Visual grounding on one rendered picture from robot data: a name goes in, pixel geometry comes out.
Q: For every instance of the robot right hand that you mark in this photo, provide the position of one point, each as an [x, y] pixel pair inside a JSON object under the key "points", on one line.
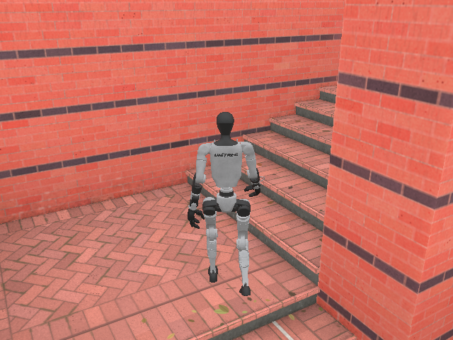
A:
{"points": [[257, 191]]}

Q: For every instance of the robot head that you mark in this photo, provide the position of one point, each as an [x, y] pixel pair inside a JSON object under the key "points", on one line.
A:
{"points": [[225, 122]]}

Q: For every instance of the robot left upper arm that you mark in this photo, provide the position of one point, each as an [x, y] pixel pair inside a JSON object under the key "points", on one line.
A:
{"points": [[201, 161]]}

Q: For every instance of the right robot forearm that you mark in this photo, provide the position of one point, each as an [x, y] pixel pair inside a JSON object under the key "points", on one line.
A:
{"points": [[256, 181]]}

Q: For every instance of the robot left hand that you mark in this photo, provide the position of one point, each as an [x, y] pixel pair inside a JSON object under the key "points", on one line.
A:
{"points": [[192, 218]]}

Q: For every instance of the robot torso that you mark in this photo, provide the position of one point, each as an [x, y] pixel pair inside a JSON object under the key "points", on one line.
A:
{"points": [[226, 164]]}

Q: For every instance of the left robot forearm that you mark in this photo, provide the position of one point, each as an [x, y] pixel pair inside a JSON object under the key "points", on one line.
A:
{"points": [[195, 194]]}

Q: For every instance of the robot right upper arm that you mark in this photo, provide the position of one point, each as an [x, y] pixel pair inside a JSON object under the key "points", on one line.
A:
{"points": [[247, 149]]}

